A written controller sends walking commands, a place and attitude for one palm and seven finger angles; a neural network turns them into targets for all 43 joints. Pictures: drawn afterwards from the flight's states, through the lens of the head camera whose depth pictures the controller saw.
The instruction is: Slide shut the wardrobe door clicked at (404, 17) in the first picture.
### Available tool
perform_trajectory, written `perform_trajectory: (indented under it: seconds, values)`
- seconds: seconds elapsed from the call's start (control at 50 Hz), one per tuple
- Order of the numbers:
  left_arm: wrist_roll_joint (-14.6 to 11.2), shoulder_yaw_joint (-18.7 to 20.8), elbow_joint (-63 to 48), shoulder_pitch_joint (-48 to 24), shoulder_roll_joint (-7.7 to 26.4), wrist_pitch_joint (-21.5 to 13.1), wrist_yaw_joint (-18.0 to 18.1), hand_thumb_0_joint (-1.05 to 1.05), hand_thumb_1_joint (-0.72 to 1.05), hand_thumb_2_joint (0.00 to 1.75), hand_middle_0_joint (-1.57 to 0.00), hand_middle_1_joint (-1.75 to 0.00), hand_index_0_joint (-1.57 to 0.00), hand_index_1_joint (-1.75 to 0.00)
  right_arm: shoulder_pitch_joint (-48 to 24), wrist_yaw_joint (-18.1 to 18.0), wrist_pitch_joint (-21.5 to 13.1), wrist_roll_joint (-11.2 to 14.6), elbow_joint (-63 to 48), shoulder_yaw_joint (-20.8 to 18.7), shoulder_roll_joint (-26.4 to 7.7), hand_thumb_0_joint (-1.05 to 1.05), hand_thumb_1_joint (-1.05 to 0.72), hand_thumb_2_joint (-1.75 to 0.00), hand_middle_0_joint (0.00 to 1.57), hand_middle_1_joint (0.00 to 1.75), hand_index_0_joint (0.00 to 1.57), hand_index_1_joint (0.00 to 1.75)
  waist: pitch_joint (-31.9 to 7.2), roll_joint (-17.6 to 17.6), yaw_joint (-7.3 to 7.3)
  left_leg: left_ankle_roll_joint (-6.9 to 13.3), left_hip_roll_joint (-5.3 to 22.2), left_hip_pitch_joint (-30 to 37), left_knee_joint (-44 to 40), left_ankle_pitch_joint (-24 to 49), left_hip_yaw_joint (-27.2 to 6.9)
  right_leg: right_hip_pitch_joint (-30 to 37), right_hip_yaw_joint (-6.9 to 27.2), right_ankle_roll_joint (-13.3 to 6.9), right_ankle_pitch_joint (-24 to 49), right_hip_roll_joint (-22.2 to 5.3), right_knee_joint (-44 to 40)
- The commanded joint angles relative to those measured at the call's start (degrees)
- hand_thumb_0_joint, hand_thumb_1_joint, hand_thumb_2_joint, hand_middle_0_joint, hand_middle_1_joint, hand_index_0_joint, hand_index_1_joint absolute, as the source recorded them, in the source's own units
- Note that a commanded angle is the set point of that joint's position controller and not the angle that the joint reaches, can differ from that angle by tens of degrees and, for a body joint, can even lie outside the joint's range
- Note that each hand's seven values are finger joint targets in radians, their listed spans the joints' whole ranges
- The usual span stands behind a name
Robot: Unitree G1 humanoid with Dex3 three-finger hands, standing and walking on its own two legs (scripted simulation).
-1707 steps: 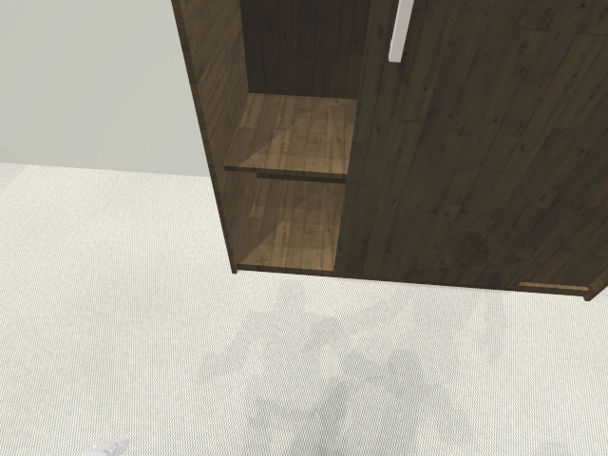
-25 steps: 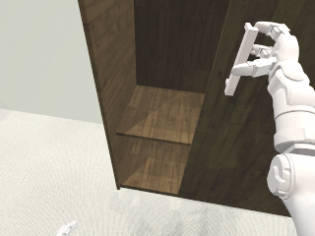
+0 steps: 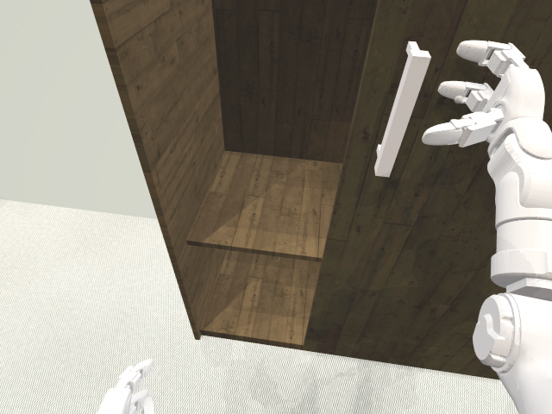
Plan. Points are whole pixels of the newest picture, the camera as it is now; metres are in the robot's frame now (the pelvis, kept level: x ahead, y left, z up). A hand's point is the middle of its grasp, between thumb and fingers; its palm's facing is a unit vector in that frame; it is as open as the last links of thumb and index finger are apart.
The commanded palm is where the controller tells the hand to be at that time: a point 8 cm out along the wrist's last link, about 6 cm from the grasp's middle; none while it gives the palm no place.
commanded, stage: slip the hand off the handle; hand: right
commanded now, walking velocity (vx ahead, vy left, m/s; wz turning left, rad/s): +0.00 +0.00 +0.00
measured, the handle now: (396, 113) +0.49 -0.14 +0.24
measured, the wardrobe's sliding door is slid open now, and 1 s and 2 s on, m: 0.38 0.38 0.38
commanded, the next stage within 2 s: draw the hand back to the body in 0.90 s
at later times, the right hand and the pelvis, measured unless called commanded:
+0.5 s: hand (475, 121) +0.38 -0.19 +0.29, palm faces +0.15 +0.99 -0.02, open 14.7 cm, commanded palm +0.34 -0.25 +0.29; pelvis +0.02 +0.02 +0.00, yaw -2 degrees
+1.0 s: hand (514, 164) +0.31 -0.21 +0.29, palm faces +0.16 +0.98 -0.06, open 14.7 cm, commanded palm +0.27 -0.24 +0.29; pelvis +0.00 +0.03 +0.00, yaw -4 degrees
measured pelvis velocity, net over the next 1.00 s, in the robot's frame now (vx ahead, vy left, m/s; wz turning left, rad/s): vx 0.00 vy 0.03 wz -0.07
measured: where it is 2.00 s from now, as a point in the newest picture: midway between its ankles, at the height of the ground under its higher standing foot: outside the picture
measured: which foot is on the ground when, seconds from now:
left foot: down 0.00-1.00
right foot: down 0.00-1.00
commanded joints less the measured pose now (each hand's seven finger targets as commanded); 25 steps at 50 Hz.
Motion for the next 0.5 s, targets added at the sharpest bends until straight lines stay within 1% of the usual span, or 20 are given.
perform_trajectory:
  seconds: [0.0, 0.04, 0.06, 0.08, 0.1, 0.14, 0.16, 0.18, 0.2, 0.22, 0.24, 0.26, 0.28, 0.32, 0.34, 0.36, 0.42, 0.44, 0.46, 0.48]
  values:
    - [-0.11, 2.49, -9.58, -7.72, 7.58, -1.37, 0.34, 0.00, 0.90, 0.90, -0.20, -0.30, -0.20, -0.30, -28.97, -0.31, -0.63, 0.83, -23.07, -1.22, -11.86, 0.00, 0.55, -0.20, 0.25, 1.15, 0.25, 1.15, -19.94, -3.46, -0.92, 2.64, -0.79, -2.18, -1.98, 14.79, 3.64, 19.26, 4.53, 0.86, 19.11, -2.69, -1.09]
    - [-0.01, 2.09, -9.11, -8.41, 7.55, -0.70, 0.78, 0.00, 0.90, 0.90, -0.20, -0.30, -0.20, -0.30, -29.83, -0.24, 0.74, 1.31, -24.09, -0.04, -10.92, 0.00, 0.55, -0.20, 0.25, 1.15, 0.25, 1.15, -18.29, -3.80, -0.51, 2.76, -0.89, -2.90, -2.54, 13.95, 3.72, 19.27, 4.83, 1.05, 18.34, -2.56, -1.19]
    - [-0.06, 2.14, -8.86, -8.28, 7.74, -0.47, 1.02, 0.00, 0.90, 0.90, -0.20, -0.30, -0.20, -0.30, -30.39, -0.25, 1.51, 1.72, -23.42, -0.73, -11.51, 0.00, 0.55, -0.20, 0.25, 1.15, 0.25, 1.15, -18.29, -3.80, -0.19, 2.64, -0.85, -3.21, -2.76, 13.76, 3.68, 19.16, 4.93, 1.08, 17.19, -2.35, -1.29]
    - [-0.04, 1.97, -8.37, -8.26, 7.78, -0.12, 1.24, 0.00, 0.90, 0.90, -0.20, -0.30, -0.20, -0.30, -30.58, -0.18, 2.06, 1.74, -21.85, -0.89, -12.07, 0.00, 0.55, -0.20, 0.25, 1.15, 0.25, 1.15, -17.51, -1.88, -0.01, 2.66, -0.89, -3.08, -2.87, 13.11, 3.86, 18.46, 5.30, 1.23, 16.10, -2.32, -1.59]
    - [-0.19, 1.90, -8.54, -8.75, 7.58, 0.05, 1.47, 0.00, 0.90, 0.90, -0.20, -0.30, -0.20, -0.30, -31.04, 0.08, 2.35, 1.93, -22.52, 0.31, -10.80, 0.00, 0.55, -0.20, 0.25, 1.15, 0.25, 1.15, -17.39, -2.63, 0.25, 2.60, -0.80, -3.51, -3.07, 12.61, 3.78, 18.88, 5.23, 1.16, 15.24, -2.20, -1.73]
    - [-0.07, 1.52, -7.90, -8.86, 7.61, 0.62, 1.98, 0.00, 0.90, 0.90, -0.20, -0.30, -0.20, -0.30, -31.09, 0.12, 2.70, 1.84, -20.53, -0.19, -11.95, 0.00, 0.55, -0.20, 0.25, 1.15, 0.25, 1.15, -16.33, -2.77, 0.05, 2.86, -0.69, -3.23, -3.44, 11.75, 3.73, 18.04, 5.30, 1.21, 13.70, -1.88, -1.98]
    - [-0.20, 1.56, -8.03, -8.78, 7.58, 0.74, 2.00, 0.00, 0.90, 0.90, -0.20, -0.30, -0.20, -0.30, -31.92, 0.29, 2.68, 1.86, -20.37, 0.77, -11.17, 0.00, 0.55, -0.20, 0.25, 1.15, 0.25, 1.15, -16.88, -3.60, 0.59, 2.83, -0.58, -3.52, -3.33, 11.81, 3.76, 18.53, 5.55, 1.41, 13.73, -1.79, -2.05]
    - [-0.27, 1.49, -7.85, -8.72, 7.49, 0.96, 2.13, 0.00, 0.90, 0.90, -0.20, -0.30, -0.20, -0.30, -31.25, 0.44, 2.81, 1.93, -18.74, 0.79, -11.03, 0.00, 0.55, -0.20, 0.25, 1.15, 0.25, 1.15, -16.74, -2.39, 0.52, 2.84, -0.60, -3.61, -3.34, 11.65, 3.80, 18.53, 5.94, 1.47, 13.58, -1.82, -2.10]
    - [-0.24, 1.41, -8.18, -8.99, 7.29, 1.07, 2.09, 0.00, 0.90, 0.90, -0.20, -0.30, -0.20, -0.30, -29.87, 0.83, 2.89, 2.30, -19.00, 1.51, -9.61, 0.00, 0.55, -0.20, 0.25, 1.15, 0.25, 1.15, -17.36, -2.53, 0.27, 2.85, -0.54, -3.23, -3.25, 11.98, 3.81, 18.93, 5.92, 1.44, 13.93, -1.71, -2.04]
    - [-0.37, 1.40, -8.31, -9.43, 7.23, 1.29, 2.13, 0.00, 0.90, 0.90, -0.20, -0.30, -0.20, -0.30, -27.51, 1.26, 3.09, 2.75, -18.27, 0.75, -9.83, 0.00, 0.55, -0.20, 0.25, 1.15, 0.25, 1.15, -17.03, -1.19, -0.05, 2.83, -0.45, -2.59, -3.28, 12.50, 3.77, 18.48, 5.76, 1.18, 14.19, -1.62, -1.79]
    - [-0.43, 1.17, -8.38, -9.92, 7.20, 1.73, 2.06, 0.00, 0.90, 0.90, -0.20, -0.30, -0.20, -0.30, -24.48, 1.55, 3.06, 2.97, -18.15, -0.21, -10.60, 0.00, 0.55, -0.20, 0.25, 1.15, 0.25, 1.15, -16.49, -0.99, -0.90, 3.01, -0.48, -1.37, -3.49, 12.64, 3.79, 17.31, 5.34, 1.01, 14.04, -1.43, -1.78]
    - [-0.65, 1.12, -9.09, -10.54, 6.98, 1.86, 1.92, 0.00, 0.90, 0.90, -0.20, -0.30, -0.20, -0.30, -24.16, 2.01, 2.90, 3.46, -20.33, 1.39, -8.65, 0.00, 0.55, -0.20, 0.25, 1.15, 0.25, 1.15, -17.33, -1.00, -0.58, 2.87, -0.26, -0.80, -3.28, 13.41, 3.72, 17.79, 5.17, 0.85, 14.27, -1.36, -1.83]
    - [-0.84, 1.03, -9.55, -11.31, 6.65, 1.98, 1.74, 0.00, 0.90, 0.90, -0.20, -0.30, -0.20, -0.30, -22.35, 2.33, 3.05, 3.75, -21.62, 1.64, -7.86, 0.00, 0.55, -0.20, 0.25, 1.15, 0.25, 1.15, -16.60, -0.88, -0.93, 2.82, -0.22, -0.81, -3.20, 13.52, 3.82, 17.58, 5.24, 0.78, 14.27, -1.42, -1.76]
    - [-0.91, 0.88, -9.90, -12.22, 6.77, 2.67, 1.73, 0.00, 0.90, 0.90, -0.20, -0.30, -0.20, -0.30, -18.65, 2.41, 4.05, 4.31, -22.72, -1.07, -10.17, 0.00, 0.55, -0.20, 0.25, 1.15, 0.25, 1.15, -15.48, 1.15, -1.79, 2.64, -0.20, 0.31, -3.06, 13.88, 3.96, 15.90, 4.93, 0.47, 13.53, -1.24, -1.95]
    - [-0.87, 0.71, -10.14, -13.08, 6.72, 3.11, 1.71, 0.00, 0.90, 0.90, -0.20, -0.30, -0.20, -0.30, -15.35, 2.13, 4.51, 4.66, -23.56, -3.66, -12.30, 0.00, 0.55, -0.20, 0.25, 1.15, 0.25, 1.15, -14.84, 1.93, -2.97, 2.65, -0.24, 1.42, -3.33, 13.87, 3.84, 14.54, 4.51, 0.14, 12.92, -0.99, -1.86]
    - [-0.98, 0.57, -10.67, -13.75, 6.77, 3.40, 1.66, 0.00, 0.90, 0.90, -0.20, -0.30, -0.20, -0.30, -14.87, 1.99, 4.90, 4.85, -25.82, -4.46, -13.20, 0.00, 0.55, -0.20, 0.25, 1.15, 0.25, 1.15, -14.89, 2.61, -2.99, 2.49, -0.02, 2.14, -3.16, 14.30, 3.75, 13.96, 4.29, 0.01, 12.71, -0.92, -2.08]
    - [-0.98, 0.35, -12.10, -15.98, 6.22, 4.00, 1.61, 0.00, 0.90, 0.90, -0.20, -0.30, -0.20, -0.30, -13.47, 1.42, 5.93, 4.68, -33.74, -5.91, -14.84, 0.00, 0.55, -0.20, 0.25, 1.15, 0.25, 1.15, -15.82, 1.70, -3.59, 2.14, 0.04, 3.18, -2.95, 14.77, 3.45, 14.44, 3.64, -0.40, 12.86, -0.60, -1.72]
    - [-0.89, 0.29, -12.30, -16.87, 6.24, 4.22, 1.58, 0.00, 0.90, 0.90, -0.20, -0.30, -0.20, -0.30, -11.98, 1.08, 5.79, 4.50, -36.56, -8.21, -17.53, 0.00, 0.55, -0.20, 0.25, 1.15, 0.25, 1.15, -16.39, 0.95, -4.31, 2.32, -0.03, 4.18, -2.78, 15.35, 3.35, 14.39, 3.49, -0.43, 13.73, -0.67, -1.34]
    - [-0.87, 0.21, -12.87, -17.33, 6.09, 4.19, 1.57, 0.00, 0.90, 0.90, -0.20, -0.30, -0.20, -0.30, -11.07, 1.13, 5.94, 4.88, -38.89, -8.19, -16.97, 0.00, 0.55, -0.20, 0.25, 1.15, 0.25, 1.15, -17.72, 0.50, -4.28, 2.13, 0.06, 4.70, -2.53, 16.19, 3.24, 14.90, 3.41, -0.55, 14.13, -0.39, -1.28]
    - [-0.89, 0.07, -12.74, -17.83, 5.98, 4.23, 1.61, 0.00, 0.90, 0.90, -0.20, -0.30, -0.20, -0.30, -10.59, 1.42, 6.11, 4.96, -39.76, -8.38, -17.31, 0.00, 0.55, -0.20, 0.25, 1.15, 0.25, 1.15, -17.11, 0.34, -4.16, 2.07, 0.08, 4.70, -2.46, 16.66, 3.22, 14.77, 3.18, -0.54, 14.12, -0.38, -1.08]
